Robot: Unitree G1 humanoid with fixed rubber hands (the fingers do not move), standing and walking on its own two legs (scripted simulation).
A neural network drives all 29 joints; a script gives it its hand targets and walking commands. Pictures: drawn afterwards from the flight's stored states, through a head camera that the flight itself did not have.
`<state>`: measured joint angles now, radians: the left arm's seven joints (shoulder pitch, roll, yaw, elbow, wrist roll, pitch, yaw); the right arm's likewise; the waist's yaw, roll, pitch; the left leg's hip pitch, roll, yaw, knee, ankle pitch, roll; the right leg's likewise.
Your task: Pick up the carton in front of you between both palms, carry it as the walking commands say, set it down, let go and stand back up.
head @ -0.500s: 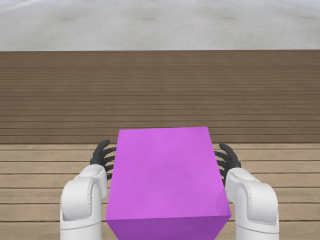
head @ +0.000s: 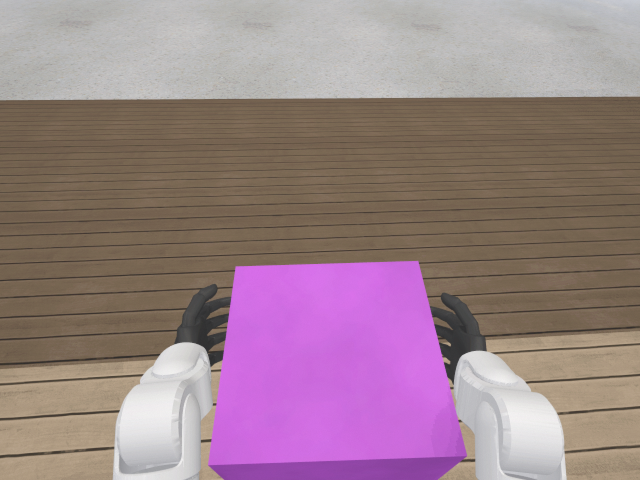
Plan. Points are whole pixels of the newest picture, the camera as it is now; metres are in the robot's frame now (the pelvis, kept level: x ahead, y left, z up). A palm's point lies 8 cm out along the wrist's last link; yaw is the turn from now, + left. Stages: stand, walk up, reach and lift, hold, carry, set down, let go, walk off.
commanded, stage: carry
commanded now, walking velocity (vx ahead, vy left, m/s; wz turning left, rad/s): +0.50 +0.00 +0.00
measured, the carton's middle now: (330, 390) +0.25 +0.00 +0.01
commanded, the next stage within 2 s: none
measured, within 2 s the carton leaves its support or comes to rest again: neither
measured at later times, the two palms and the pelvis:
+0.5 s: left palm (242, 154) +0.61 +0.14 +0.11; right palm (415, 162) +0.62 -0.16 +0.09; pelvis +0.34 -0.02 +0.00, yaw +2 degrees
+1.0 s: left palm (246, 56) +1.04 +0.18 +0.11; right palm (367, 61) +1.03 -0.12 +0.11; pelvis +0.66 +0.02 -0.01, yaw +2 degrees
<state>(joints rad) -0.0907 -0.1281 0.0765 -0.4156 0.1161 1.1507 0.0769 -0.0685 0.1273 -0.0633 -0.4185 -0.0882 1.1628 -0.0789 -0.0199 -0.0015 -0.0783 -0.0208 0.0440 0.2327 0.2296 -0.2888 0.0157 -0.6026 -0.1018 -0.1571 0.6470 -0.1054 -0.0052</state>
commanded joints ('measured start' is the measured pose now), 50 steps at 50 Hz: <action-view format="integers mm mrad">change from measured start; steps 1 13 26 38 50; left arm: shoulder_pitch -377 -464 -561 -996 -1187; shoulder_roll -860 -939 -750 -877 -901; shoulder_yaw -706 -684 -659 -610 -533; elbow -43 -1 47 260 437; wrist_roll -379 -427 -403 -443 -454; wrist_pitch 36 63 75 44 36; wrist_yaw -225 -258 -239 -185 -174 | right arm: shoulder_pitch -421 -514 -664 -1116 -1252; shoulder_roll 811 907 754 874 870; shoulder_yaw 675 678 690 632 520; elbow -80 -27 -25 174 379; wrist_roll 378 358 375 492 452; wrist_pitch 21 47 63 19 10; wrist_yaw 256 237 209 215 194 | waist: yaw -3 29 58 -13 -52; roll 163 -79 -162 80 146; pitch -66 -283 -75 -356 -259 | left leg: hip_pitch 84 -558 -567 58 151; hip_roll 199 91 13 251 124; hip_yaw -71 -212 -34 -399 -149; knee -50 917 336 109 213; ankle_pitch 452 24 247 290 661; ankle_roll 92 14 26 173 132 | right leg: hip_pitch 40 657 673 -43 44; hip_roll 42 -225 -140 12 106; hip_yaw -70 240 11 167 1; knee -111 -418 -413 613 -114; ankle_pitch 77 137 248 -209 143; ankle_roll -14 -104 -118 -51 -62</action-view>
